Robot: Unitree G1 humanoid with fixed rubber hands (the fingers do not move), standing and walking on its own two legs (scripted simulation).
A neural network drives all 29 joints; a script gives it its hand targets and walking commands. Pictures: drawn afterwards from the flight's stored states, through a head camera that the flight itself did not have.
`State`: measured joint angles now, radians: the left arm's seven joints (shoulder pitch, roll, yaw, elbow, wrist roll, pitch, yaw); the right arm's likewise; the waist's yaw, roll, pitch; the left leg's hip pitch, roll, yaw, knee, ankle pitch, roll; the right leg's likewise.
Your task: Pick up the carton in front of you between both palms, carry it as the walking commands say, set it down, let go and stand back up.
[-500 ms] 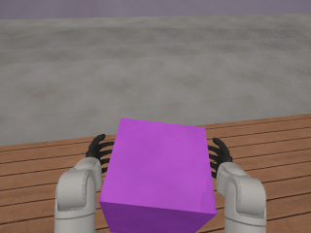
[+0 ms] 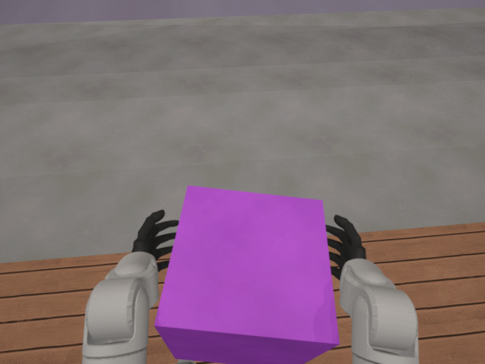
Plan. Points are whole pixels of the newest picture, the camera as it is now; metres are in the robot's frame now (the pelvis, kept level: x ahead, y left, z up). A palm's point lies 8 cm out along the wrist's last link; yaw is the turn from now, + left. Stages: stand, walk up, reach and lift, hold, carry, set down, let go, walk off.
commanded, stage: carry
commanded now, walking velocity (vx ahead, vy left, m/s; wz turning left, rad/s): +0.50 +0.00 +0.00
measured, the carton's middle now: (243, 285) +0.27 +0.01 +0.00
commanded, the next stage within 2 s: none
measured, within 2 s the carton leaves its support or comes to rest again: neither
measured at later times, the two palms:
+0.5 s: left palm (183, 104) +0.64 +0.16 +0.10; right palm (316, 109) +0.63 -0.14 +0.10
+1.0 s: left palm (216, 42) +1.02 +0.12 +0.08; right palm (311, 46) +1.01 -0.18 +0.08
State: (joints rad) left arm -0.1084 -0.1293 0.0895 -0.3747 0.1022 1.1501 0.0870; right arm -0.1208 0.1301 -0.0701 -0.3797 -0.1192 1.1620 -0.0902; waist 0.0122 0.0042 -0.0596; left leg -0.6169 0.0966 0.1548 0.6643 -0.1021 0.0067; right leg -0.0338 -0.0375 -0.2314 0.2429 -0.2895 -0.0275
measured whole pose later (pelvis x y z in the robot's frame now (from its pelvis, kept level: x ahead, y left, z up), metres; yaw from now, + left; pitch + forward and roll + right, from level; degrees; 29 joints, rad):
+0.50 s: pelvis +0.33 +0.02 -0.01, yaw -1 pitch +4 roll +0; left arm -0.32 -0.10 0.14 -0.28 0.11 1.19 0.10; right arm -0.33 0.12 -0.14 -0.25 -0.10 1.17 -0.10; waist -0.03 -0.01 -0.05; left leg -0.07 0.02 0.22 0.35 -0.35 0.03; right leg -0.66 -0.09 -0.12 0.72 -0.10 -0.04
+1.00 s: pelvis +0.64 -0.02 -0.02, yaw -2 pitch +6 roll +1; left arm -0.66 -0.05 0.24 -0.03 0.06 1.16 0.13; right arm -0.64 0.05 -0.23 -0.06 -0.08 1.17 -0.13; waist 0.03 0.01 0.07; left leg -0.64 0.01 0.07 0.77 -0.12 0.07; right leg -0.23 0.03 -0.14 0.53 -0.41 -0.09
